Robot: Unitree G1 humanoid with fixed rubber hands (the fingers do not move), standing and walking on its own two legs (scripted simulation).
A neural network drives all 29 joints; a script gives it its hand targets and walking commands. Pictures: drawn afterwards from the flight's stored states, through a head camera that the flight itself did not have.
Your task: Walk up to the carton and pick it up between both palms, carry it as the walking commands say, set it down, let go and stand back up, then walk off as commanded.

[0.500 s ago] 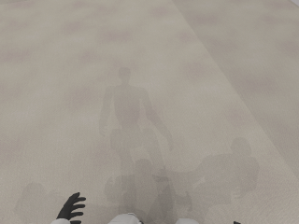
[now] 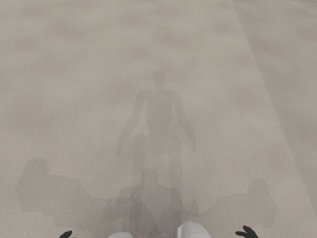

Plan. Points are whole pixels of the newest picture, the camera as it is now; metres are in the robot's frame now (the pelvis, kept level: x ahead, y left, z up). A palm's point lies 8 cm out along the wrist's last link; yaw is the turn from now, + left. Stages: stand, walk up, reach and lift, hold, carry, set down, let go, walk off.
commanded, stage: walk up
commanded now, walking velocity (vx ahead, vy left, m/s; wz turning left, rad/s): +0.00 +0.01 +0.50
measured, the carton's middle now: out of the picture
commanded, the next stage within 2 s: none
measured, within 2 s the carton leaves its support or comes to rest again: neither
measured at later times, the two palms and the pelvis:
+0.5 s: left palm out of the picture +0.01 +0.25 -0.15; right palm (240, 231) +0.15 -0.24 -0.14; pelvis +0.01 -0.01 -0.02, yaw +18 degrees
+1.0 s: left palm out of the picture -0.03 +0.25 -0.12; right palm (223, 213) +0.20 -0.20 -0.14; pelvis +0.01 -0.01 -0.01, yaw +31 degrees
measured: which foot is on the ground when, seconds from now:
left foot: down 0.00-0.22, up 0.24-0.48, down 0.50-0.88, up 0.90-1.00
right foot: up 0.00-0.18, down 0.20-0.52, up 0.54-0.86, down 0.88-1.00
